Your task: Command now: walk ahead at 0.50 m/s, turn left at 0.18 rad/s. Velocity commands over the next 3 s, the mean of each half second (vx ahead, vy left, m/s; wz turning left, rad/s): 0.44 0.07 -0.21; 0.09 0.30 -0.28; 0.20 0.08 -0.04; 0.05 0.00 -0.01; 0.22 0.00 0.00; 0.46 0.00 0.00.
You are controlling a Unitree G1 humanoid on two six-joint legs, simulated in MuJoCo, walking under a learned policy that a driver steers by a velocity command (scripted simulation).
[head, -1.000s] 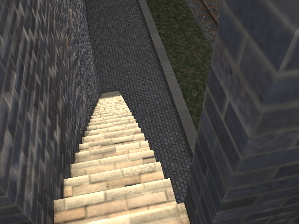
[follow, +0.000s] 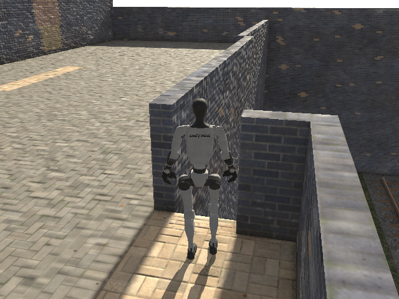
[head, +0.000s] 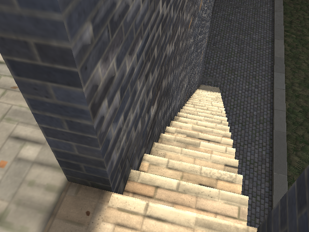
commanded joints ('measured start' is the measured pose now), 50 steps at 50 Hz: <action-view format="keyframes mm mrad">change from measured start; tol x32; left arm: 1 -92 28 -30 -44 63 2 -17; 15 -210 79 -10 -85 -11 -26 -50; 19 435 330 102 53 -39 57 47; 50 189 133 89 20 -26 106 114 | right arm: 1 191 -40 7 21 -60 -28 14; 50 274 -72 10 -26 -11 128 -24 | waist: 1 -140 74 -40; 46 41 -348 41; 50 -69 180 -176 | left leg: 1 280 446 -457 -124 -342 234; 15 95 337 -63 -93 105 84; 18 -365 143 222 697 221 -121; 19 -559 50 163 958 -353 -147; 26 -482 102 11 1180 -81 -158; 43 -493 82 14 610 -124 -192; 50 337 285 -65 -5 198 -52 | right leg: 1 -323 -74 117 65 7 -15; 4 -549 -56 157 180 69 -11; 17 389 54 3 -178 420 -142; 19 777 -472 859 -343 716 -247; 28 121 -231 395 -292 888 -127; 48 178 -186 421 -249 586 -99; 50 7 -52 239 45 13 -28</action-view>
